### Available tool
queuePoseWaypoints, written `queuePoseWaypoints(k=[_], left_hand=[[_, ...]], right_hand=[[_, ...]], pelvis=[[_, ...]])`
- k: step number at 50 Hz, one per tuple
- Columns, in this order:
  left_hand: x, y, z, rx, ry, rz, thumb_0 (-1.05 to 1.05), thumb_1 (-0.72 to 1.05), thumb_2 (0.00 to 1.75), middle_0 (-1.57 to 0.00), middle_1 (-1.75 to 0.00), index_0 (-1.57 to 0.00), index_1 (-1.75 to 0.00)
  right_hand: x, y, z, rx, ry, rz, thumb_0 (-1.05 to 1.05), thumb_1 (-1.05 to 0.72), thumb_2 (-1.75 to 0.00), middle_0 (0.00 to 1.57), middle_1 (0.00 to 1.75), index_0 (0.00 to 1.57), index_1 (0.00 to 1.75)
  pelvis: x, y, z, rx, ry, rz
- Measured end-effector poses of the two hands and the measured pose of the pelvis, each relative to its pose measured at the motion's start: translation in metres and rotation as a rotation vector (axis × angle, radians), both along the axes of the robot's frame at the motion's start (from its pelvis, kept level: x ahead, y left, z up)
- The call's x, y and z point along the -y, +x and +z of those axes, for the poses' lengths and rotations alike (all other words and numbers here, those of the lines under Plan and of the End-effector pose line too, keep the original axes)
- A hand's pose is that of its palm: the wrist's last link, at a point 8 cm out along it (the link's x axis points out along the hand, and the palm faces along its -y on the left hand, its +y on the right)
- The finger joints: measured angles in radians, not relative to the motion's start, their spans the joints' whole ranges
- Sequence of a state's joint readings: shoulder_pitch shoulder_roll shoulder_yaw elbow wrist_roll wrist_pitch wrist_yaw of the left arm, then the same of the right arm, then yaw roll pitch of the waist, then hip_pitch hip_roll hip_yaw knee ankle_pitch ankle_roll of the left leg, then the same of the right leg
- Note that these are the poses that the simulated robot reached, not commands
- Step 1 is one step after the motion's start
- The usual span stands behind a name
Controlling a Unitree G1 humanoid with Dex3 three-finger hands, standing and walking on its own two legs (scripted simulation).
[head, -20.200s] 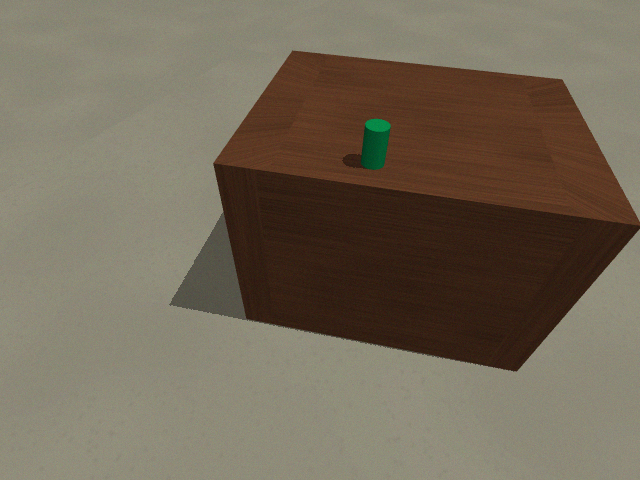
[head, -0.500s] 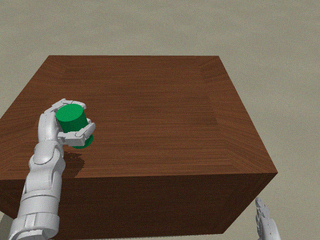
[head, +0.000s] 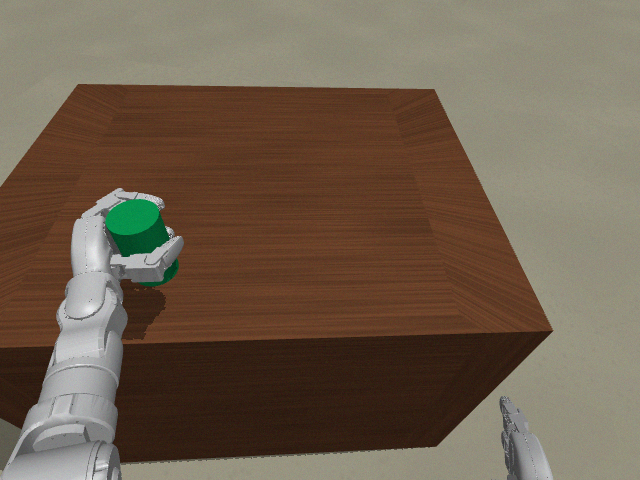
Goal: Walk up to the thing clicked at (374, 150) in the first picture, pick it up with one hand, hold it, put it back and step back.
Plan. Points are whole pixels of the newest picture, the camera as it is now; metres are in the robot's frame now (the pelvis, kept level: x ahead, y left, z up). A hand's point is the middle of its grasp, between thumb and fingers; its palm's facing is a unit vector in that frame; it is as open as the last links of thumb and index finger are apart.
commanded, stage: lower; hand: left
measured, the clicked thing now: (145, 244) +0.41 +0.21 +0.09
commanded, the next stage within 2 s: loosen in 0.86 s
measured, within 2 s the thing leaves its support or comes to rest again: rests again in 0.64 s
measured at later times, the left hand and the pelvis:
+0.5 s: hand (164, 263) +0.43 +0.21 +0.03, palm faces +0.18 -0.98 -0.01, open 8.3 cm; pelvis -0.01 -0.01 -0.03, yaw +0 degrees
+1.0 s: hand (168, 273) +0.43 +0.21 +0.00, palm faces +0.18 -0.98 -0.01, open 8.3 cm; pelvis +0.00 +0.00 -0.05, yaw +0 degrees
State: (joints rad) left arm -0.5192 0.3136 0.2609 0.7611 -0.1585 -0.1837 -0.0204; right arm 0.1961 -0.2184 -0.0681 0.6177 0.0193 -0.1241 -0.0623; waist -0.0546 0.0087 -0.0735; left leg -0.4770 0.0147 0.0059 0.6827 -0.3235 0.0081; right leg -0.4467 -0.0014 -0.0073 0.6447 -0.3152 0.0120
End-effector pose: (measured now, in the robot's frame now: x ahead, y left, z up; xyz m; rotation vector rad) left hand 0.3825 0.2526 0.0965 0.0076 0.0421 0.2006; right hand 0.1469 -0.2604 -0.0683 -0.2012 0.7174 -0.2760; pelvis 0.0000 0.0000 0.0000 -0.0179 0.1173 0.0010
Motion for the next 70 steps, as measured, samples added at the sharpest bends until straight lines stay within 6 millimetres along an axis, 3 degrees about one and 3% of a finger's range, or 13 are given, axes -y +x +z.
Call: queuePoseWaypoints(k=[13, 23, 36, 42, 52, 56, 62, 70], left_hand=[[0.003, 0.001, -0.054, -0.042, -0.019, -0.005, 0.01, -0.21, 1.15, -0.78, -1.09, -0.83, -1.1], [-0.002, 0.013, -0.062, -0.005, -0.004, -0.009, 0.01, -0.21, 1.14, -0.78, -1.09, -0.83, -1.1], [0.001, 0.016, -0.09, -0.027, -0.011, -0.031, 0.01, -0.21, 1.14, -0.78, -1.09, -0.83, -1.1], [-0.002, 0.016, -0.091, 0.004, -0.009, -0.019, 0.01, -0.21, 1.14, -0.78, -1.09, -0.83, -1.11], [-0.002, 0.016, -0.091, 0.023, 0.004, -0.019, 0.01, -0.21, 1.14, -0.79, -1.08, -0.83, -1.09], [-0.003, 0.015, -0.091, 0.027, -0.004, -0.006, 0.0, -0.21, 1.06, -0.82, -1.03, -0.86, -1.04], [-0.003, 0.017, -0.09, 0.044, -0.005, -0.005, -0.01, -0.25, 0.79, -0.85, -0.91, -0.89, -0.91], [-0.004, 0.021, -0.088, 0.036, -0.003, -0.008, -0.01, -0.37, 0.45, -0.69, -0.62, -0.7, -0.61]], right_hand=[[0.001, -0.011, -0.007, -0.027, -0.019, 0.041, -0.01, 0.5, -0.06, 0.06, 0.05, 0.06, 0.05], [0.007, -0.007, 0.001, 0.013, -0.062, 0.056, -0.01, 0.49, -0.06, 0.06, 0.05, 0.06, 0.05], [-0.009, -0.005, -0.003, 0.019, -0.037, 0.083, -0.01, 0.5, -0.06, 0.06, 0.05, 0.06, 0.05], [-0.009, -0.002, 0.005, 0.033, -0.062, 0.098, -0.01, 0.49, -0.06, 0.06, 0.05, 0.06, 0.05], [-0.01, -0.006, 0.0, 0.018, -0.057, 0.101, -0.01, 0.49, -0.06, 0.06, 0.05, 0.06, 0.05], [-0.01, -0.008, 0.002, 0.028, -0.057, 0.101, -0.01, 0.49, -0.05, 0.06, 0.05, 0.06, 0.05], [-0.006, -0.014, 0.003, 0.019, -0.069, 0.097, -0.01, 0.49, -0.05, 0.06, 0.05, 0.06, 0.05], [-0.004, -0.016, 0.001, 0.013, -0.066, 0.094, -0.01, 0.49, -0.05, 0.06, 0.05, 0.06, 0.05]], pelvis=[[0.006, -0.01, -0.016, -0.074, -0.001, 0.001], [0.006, -0.008, -0.027, -0.115, -0.013, 0.005], [0.001, -0.005, -0.038, -0.153, -0.018, -0.002], [0.0, -0.003, -0.041, -0.16, -0.02, 0.003], [-0.002, -0.006, -0.046, -0.168, -0.022, 0.004], [-0.001, -0.008, -0.047, -0.166, -0.019, 0.002], [0.001, -0.011, -0.049, -0.169, -0.017, 0.002], [0.002, -0.01, -0.05, -0.176, -0.016, 0.0]])
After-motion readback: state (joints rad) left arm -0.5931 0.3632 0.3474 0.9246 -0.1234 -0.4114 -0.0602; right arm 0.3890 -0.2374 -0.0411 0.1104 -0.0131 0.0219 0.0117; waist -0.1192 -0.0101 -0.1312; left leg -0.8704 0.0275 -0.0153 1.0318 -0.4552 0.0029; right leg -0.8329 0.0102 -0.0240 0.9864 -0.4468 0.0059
